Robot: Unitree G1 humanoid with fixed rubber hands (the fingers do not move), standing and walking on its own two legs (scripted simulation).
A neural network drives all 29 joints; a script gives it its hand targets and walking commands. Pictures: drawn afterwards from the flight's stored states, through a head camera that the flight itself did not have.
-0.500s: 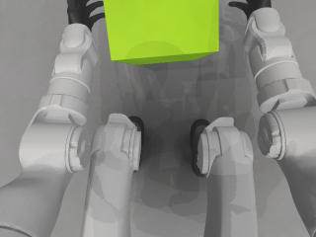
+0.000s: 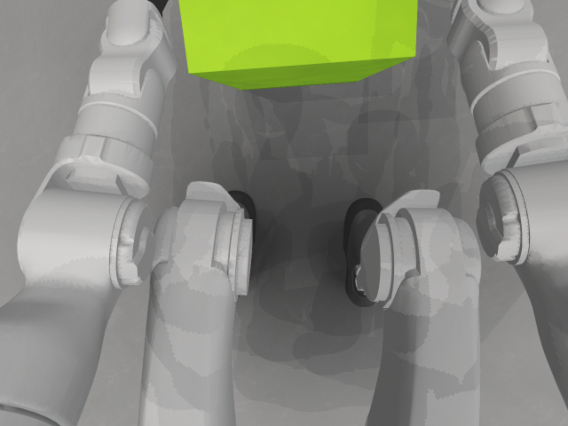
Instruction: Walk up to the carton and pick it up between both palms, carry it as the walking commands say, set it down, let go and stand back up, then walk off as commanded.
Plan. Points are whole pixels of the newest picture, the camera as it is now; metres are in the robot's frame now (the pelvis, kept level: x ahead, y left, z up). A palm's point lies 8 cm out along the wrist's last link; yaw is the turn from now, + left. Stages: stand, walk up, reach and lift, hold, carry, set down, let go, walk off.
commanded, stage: reach and lift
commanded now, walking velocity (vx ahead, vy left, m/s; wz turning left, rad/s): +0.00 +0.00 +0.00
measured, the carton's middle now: (295, 9) +0.52 +0.02 -0.24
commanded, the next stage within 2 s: none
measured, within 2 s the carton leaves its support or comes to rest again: leaves its support in 0.86 s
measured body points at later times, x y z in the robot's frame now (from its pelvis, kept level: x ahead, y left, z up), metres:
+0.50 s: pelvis +0.00 +0.00 +0.01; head +0.38 -0.01 +0.23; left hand +0.54 +0.16 -0.19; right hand +0.56 -0.13 -0.20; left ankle +0.13 +0.13 -0.35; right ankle +0.12 -0.12 -0.35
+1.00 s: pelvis +0.01 +0.00 -0.02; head +0.36 -0.02 +0.26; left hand +0.54 +0.14 -0.17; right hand +0.55 -0.14 -0.19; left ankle +0.13 +0.13 -0.35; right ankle +0.12 -0.12 -0.35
